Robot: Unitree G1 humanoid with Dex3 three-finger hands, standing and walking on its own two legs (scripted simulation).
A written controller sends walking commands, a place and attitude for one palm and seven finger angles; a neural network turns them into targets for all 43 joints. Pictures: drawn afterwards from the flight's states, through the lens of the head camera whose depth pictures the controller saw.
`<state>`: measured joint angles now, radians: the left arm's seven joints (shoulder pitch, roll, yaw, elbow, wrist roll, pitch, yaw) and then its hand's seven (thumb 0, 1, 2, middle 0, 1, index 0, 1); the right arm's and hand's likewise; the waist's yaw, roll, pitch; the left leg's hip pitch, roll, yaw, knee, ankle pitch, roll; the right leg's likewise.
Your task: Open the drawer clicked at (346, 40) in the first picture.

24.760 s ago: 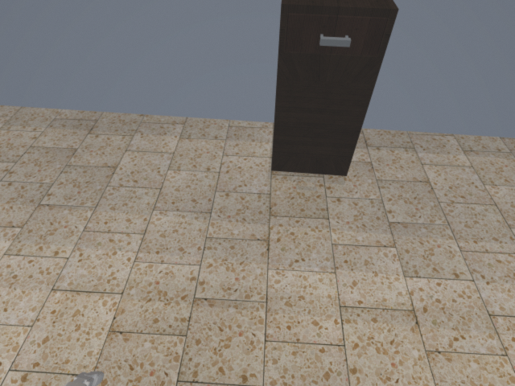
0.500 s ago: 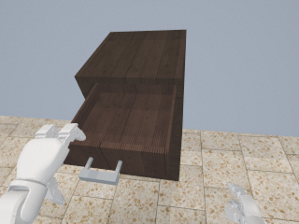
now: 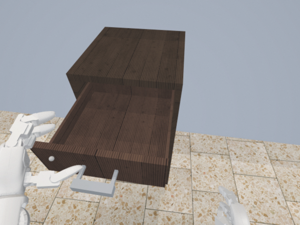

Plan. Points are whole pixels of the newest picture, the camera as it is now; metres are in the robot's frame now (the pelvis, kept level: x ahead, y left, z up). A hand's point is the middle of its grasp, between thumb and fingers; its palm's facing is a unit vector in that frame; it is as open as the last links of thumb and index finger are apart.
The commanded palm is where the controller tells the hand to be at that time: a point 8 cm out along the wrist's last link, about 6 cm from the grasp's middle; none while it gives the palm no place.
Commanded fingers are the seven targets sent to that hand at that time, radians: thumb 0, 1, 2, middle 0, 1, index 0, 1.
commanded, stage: draw the hand back to the body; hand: left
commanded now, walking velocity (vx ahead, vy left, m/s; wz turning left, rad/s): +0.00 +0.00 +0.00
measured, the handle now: (96, 179) +0.23 +0.19 -0.01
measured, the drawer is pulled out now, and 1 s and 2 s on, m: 0.30 0.30 0.30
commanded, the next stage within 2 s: step back with the hand held close in 0.58 s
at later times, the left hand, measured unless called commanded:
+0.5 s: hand (48, 159) +0.19 +0.23 +0.16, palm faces +0.41 -0.81 -0.41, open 7.9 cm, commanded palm +0.14 +0.27 +0.18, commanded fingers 0.00 0.90 0.90 -0.20 -0.30 -0.20 -0.30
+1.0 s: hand (48, 164) +0.18 +0.23 +0.15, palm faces +0.31 -0.81 -0.49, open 7.4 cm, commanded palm +0.11 +0.28 +0.18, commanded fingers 0.00 0.90 0.90 -0.20 -0.30 -0.20 -0.30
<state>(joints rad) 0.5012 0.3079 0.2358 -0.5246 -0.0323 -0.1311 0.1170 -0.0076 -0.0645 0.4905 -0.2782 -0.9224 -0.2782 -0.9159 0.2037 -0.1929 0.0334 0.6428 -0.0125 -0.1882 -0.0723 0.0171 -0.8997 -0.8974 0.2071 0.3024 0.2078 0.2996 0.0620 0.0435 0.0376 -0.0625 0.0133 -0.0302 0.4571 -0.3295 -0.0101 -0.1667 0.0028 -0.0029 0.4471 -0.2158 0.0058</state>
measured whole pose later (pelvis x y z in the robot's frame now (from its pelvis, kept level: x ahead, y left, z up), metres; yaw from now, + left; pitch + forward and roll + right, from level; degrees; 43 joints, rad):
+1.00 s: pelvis -0.02 +0.00 +0.00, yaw -1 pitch +2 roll +0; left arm 0.62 0.37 0.35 -0.53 -0.03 -0.20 0.13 0.01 0.89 0.90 -0.21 -0.31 -0.21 -0.30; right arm 0.18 -0.23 -0.03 0.56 0.02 -0.06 -0.08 0.02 -0.90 -0.90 0.21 0.30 0.21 0.30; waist -0.03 0.02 0.01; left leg -0.23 0.00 -0.01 0.51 -0.31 -0.01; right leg -0.34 -0.01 0.01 0.52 -0.20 0.01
